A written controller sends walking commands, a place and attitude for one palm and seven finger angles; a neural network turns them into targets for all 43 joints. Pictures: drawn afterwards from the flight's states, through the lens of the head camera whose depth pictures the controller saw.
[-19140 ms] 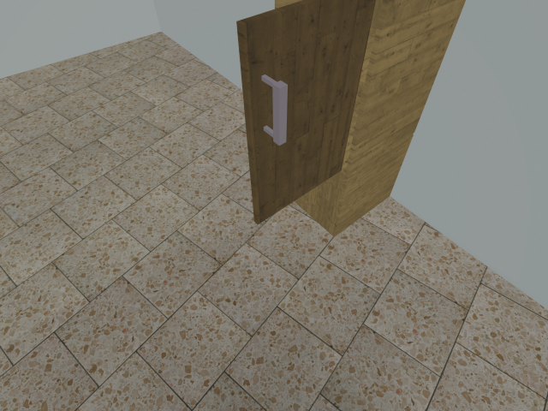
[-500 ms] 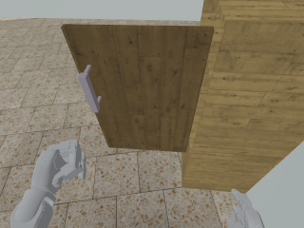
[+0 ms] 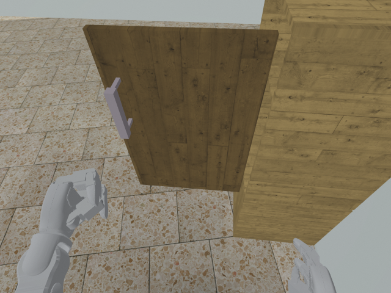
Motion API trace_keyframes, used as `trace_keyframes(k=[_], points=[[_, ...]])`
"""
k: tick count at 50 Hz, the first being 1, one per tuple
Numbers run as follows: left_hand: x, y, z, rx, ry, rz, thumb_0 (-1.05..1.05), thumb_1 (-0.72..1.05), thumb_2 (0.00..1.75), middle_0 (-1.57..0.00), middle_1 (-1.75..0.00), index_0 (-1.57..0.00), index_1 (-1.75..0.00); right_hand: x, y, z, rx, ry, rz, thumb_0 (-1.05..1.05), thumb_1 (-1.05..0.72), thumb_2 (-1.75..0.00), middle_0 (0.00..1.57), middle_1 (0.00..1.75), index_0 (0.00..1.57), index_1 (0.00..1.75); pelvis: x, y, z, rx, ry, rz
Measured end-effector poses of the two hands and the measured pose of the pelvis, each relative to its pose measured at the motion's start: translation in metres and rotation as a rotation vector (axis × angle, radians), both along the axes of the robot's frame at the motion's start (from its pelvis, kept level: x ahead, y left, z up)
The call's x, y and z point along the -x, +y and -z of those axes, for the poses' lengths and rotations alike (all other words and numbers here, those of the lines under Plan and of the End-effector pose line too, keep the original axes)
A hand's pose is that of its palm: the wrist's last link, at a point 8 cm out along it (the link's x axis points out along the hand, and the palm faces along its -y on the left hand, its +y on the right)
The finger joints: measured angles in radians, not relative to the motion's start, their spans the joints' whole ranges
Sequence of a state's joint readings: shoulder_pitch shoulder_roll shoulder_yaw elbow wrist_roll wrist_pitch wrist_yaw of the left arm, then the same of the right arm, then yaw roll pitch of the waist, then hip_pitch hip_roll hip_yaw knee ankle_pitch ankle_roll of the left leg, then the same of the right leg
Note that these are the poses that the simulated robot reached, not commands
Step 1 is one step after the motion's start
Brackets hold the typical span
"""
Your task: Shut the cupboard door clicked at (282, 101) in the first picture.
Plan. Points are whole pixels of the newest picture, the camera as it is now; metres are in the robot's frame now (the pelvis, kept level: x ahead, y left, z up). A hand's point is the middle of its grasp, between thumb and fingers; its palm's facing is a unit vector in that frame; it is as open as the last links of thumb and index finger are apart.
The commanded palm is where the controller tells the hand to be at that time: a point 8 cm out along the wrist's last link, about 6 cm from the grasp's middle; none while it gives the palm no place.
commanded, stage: bring the fist close to the handle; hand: left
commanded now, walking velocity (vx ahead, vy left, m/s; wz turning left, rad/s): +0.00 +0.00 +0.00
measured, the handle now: (121, 109) +0.50 +0.23 +0.09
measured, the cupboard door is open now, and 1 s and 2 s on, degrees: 91 91 83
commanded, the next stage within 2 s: push the door shut along its arc in 1.22 s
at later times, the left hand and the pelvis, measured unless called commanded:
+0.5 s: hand (112, 162) +0.34 +0.20 +0.09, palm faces -0.01 -1.00 -0.03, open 3.1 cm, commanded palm +0.32 +0.25 +0.10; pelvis +0.01 +0.01 +0.00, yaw -1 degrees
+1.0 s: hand (121, 133) +0.41 +0.20 +0.10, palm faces +0.01 -1.00 -0.02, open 3.1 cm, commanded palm +0.37 +0.25 +0.10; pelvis +0.01 +0.00 +0.01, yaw -2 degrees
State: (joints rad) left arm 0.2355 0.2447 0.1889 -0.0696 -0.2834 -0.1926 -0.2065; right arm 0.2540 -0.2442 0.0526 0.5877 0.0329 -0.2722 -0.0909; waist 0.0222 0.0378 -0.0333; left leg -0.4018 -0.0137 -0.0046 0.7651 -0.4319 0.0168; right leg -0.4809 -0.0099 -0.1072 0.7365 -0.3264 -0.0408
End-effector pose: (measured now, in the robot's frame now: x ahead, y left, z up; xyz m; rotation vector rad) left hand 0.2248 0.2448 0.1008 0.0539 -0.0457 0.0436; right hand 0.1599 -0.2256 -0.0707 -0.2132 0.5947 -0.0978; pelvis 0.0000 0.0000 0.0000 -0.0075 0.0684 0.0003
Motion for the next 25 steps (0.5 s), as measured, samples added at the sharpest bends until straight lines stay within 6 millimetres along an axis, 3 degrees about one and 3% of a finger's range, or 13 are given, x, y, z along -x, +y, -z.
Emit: trace_keyframes(k=[4, 8, 11, 19, 25], points=[[-0.021, 0.005, -0.005, 0.001, -0.035, 0.01, 0.02, 0.9, 0.9, -1.3, -1.5, -1.31, -1.5, 0.002, 0.001, 0.004, 0.004, 0.024, -0.001, 0.01, -0.9, -0.9, 0.21, 0.3, 0.2, 0.3, 0.0, 0.002, 0.0, 0.002, 0.006, -0.004], [-0.04, 0.001, 0.006, 0.01, 0.052, 0.07, 0.02, 0.9, 0.9, -1.3, -1.5, -1.3, -1.5, 0.007, -0.002, 0.005, 0.005, 0.044, 0.029, 0.01, -0.9, -0.9, 0.21, 0.3, 0.2, 0.3, -0.003, 0.005, -0.001, 0.001, 0.014, 0.004], [-0.048, -0.001, 0.01, 0.025, 0.084, 0.083, 0.02, 0.9, 0.9, -1.29, -1.5, -1.3, -1.5, 0.01, -0.005, 0.005, 0.011, 0.054, 0.052, 0.01, -0.9, -0.9, 0.21, 0.3, 0.2, 0.3, -0.005, 0.007, -0.003, -0.002, 0.017, 0.013], [-0.073, 0.008, -0.002, 0.024, -0.002, 0.018, 0.02, 0.9, 0.9, -1.3, -1.5, -1.3, -1.5, 0.016, -0.008, 0.006, 0.025, 0.101, 0.06, 0.01, -0.9, -0.9, 0.21, 0.3, 0.2, 0.3, -0.008, 0.008, -0.004, -0.004, 0.021, 0.016], [-0.091, 0.008, 0.005, 0.019, 0.06, 0.048, 0.02, 0.9, 0.9, -1.3, -1.5, -1.3, -1.5, 0.02, -0.009, 0.01, 0.021, 0.134, 0.074, 0.01, -0.9, -0.9, 0.21, 0.3, 0.2, 0.3, -0.008, 0.01, -0.005, -0.003, 0.028, 0.016]])
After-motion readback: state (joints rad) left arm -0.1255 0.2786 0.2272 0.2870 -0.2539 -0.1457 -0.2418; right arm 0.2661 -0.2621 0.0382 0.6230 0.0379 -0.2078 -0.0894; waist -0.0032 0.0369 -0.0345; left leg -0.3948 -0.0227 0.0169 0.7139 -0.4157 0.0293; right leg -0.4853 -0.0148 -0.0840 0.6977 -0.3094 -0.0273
